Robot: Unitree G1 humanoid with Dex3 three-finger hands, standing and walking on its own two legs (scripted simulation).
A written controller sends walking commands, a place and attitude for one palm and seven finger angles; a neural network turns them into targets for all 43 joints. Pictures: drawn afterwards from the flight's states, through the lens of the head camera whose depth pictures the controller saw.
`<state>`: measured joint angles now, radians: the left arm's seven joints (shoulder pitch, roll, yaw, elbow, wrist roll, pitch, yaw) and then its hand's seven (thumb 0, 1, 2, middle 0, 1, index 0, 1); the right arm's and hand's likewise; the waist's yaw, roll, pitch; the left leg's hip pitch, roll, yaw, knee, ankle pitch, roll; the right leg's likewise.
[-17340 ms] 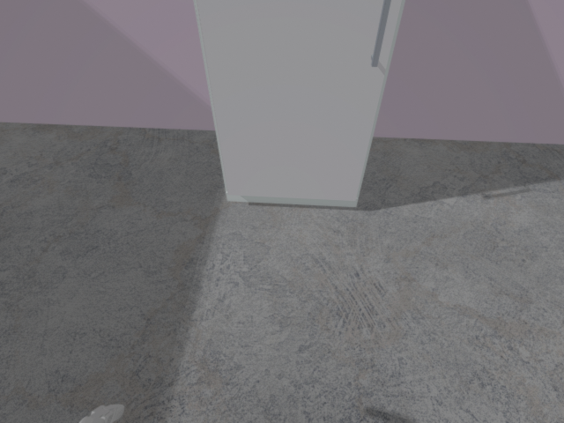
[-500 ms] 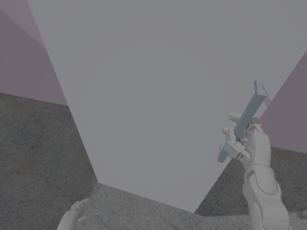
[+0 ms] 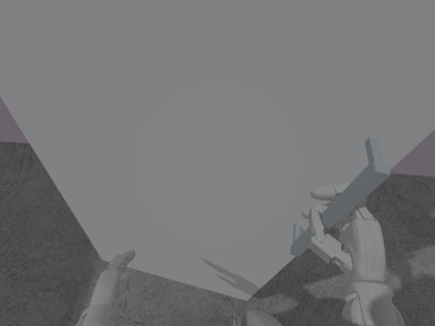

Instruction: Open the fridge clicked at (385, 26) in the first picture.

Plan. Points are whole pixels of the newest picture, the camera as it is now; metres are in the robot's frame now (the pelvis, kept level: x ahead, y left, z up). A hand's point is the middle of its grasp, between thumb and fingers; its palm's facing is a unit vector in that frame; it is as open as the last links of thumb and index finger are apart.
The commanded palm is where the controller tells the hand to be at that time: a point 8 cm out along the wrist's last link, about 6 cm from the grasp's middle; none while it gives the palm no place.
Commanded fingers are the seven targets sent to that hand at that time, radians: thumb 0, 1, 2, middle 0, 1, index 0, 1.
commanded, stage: walk backward, drawing the door open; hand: right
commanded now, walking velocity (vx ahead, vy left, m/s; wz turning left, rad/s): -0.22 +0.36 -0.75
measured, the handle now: (326, 209) +0.29 -0.14 +0.12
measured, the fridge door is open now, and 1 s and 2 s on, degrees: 13 47 81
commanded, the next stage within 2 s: stop walking and hold the door back in 1.60 s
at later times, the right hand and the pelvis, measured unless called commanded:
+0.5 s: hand (289, 319) +0.13 -0.06 +0.13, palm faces +0.39 +0.90 -0.17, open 5.8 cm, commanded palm +0.08 -0.09 +0.13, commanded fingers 0.00 -0.90 -0.90 0.45 1.40 0.45 1.40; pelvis -0.05 +0.14 +0.00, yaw -22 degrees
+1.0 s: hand out of the picture -0.02 +0.07 +0.13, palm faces +0.71 +0.68 -0.19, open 5.9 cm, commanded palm -0.08 +0.06 +0.13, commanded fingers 0.00 -0.90 -0.90 0.45 1.40 0.45 1.40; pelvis -0.11 +0.33 -0.01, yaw -45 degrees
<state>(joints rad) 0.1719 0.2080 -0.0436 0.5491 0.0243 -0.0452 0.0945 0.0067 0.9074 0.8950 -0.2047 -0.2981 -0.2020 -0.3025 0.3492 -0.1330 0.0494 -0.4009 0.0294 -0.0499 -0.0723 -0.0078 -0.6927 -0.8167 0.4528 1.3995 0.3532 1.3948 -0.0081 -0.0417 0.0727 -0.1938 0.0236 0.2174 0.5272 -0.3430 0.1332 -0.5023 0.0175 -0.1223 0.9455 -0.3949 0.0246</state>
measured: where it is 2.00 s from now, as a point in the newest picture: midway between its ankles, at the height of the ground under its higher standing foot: outside the picture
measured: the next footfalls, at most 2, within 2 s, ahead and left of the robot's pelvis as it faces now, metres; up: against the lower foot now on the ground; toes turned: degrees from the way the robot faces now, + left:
right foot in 0.12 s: +0.12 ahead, -0.13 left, +0.00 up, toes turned -6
left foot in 0.26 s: +0.07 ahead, +0.15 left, +0.00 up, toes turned -10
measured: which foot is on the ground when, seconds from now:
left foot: down 0.00-0.10, up 0.12-0.24, down 0.26-0.58, up 0.60-0.76, down 0.78-1.00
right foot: up 0.00-0.10, down 0.12-0.28, up 0.30-0.56, down 0.58-0.80, up 0.82-1.00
